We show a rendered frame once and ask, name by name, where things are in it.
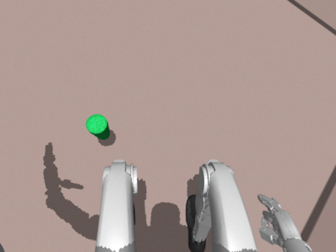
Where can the cup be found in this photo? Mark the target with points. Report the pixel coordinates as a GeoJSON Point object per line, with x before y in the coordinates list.
{"type": "Point", "coordinates": [98, 126]}

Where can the right robot arm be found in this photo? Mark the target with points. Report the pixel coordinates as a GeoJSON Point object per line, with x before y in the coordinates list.
{"type": "Point", "coordinates": [296, 245]}

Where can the right robot hand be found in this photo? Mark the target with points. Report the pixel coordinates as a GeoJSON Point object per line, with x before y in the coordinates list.
{"type": "Point", "coordinates": [284, 227]}

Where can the right robot foot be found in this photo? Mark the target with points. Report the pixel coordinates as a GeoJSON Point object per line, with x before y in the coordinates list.
{"type": "Point", "coordinates": [193, 245]}

